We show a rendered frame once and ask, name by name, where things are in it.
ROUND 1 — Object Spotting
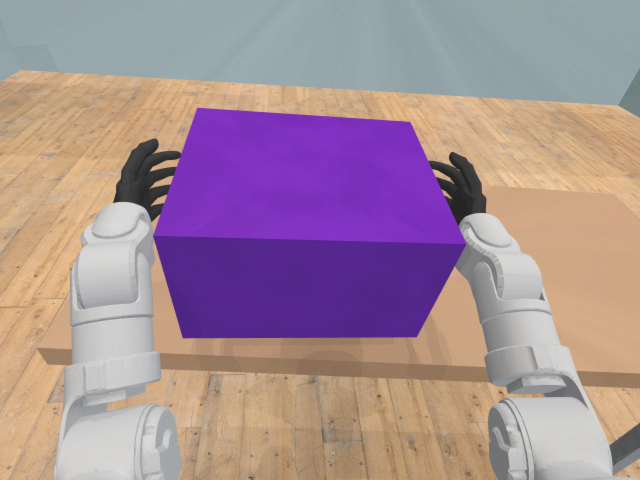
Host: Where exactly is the table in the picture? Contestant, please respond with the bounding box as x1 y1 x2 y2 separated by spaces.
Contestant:
36 162 640 475

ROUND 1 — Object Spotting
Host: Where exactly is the left robot upper arm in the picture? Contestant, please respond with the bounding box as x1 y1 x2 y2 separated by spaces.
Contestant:
56 403 182 480

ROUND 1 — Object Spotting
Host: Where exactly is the carton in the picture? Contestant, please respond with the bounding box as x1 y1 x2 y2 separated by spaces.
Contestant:
153 108 466 338

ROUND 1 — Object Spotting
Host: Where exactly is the right robot upper arm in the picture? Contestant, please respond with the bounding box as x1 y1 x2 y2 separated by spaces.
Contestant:
488 397 638 480

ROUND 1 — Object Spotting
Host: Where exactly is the right robot hand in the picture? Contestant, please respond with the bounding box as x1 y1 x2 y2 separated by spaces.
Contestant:
429 152 486 226

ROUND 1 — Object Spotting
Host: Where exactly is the robot left forearm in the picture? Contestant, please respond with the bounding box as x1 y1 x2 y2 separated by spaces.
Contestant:
54 202 161 480

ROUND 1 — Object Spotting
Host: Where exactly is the robot right forearm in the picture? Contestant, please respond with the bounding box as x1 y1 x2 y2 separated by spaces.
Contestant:
455 213 613 475

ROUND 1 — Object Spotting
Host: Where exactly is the left robot hand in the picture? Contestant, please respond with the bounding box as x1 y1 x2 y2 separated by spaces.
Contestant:
113 138 181 222

